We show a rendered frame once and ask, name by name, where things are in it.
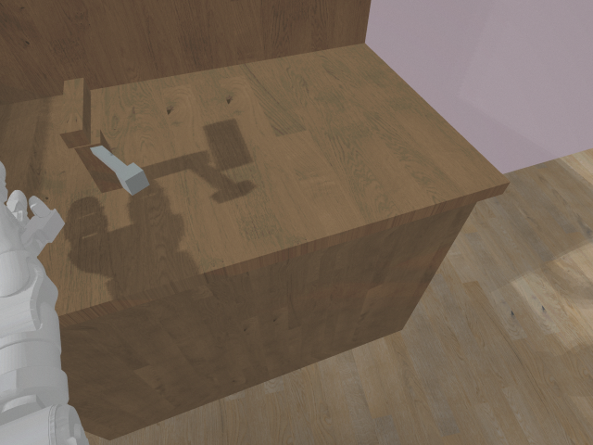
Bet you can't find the robot left upper arm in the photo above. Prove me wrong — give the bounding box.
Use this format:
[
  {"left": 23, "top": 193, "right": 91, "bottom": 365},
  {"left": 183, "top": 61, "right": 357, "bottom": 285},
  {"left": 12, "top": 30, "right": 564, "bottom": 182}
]
[{"left": 0, "top": 404, "right": 89, "bottom": 445}]

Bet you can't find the left robot hand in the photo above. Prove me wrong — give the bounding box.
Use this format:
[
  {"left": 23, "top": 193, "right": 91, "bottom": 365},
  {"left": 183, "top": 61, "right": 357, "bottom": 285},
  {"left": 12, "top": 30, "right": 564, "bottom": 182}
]
[{"left": 0, "top": 161, "right": 65, "bottom": 258}]

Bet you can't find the left robot forearm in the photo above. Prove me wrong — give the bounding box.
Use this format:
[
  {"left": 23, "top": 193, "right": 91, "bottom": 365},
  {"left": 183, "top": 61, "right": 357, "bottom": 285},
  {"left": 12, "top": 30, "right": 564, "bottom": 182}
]
[{"left": 0, "top": 250, "right": 69, "bottom": 426}]

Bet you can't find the tap lever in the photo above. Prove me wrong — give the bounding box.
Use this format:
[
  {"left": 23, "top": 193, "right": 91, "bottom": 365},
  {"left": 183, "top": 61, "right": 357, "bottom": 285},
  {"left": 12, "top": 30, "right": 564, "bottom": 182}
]
[{"left": 90, "top": 146, "right": 150, "bottom": 196}]

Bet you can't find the counter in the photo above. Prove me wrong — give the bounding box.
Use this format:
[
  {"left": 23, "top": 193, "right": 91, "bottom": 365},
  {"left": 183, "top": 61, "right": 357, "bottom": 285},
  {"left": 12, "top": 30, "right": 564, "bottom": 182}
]
[{"left": 0, "top": 0, "right": 510, "bottom": 440}]

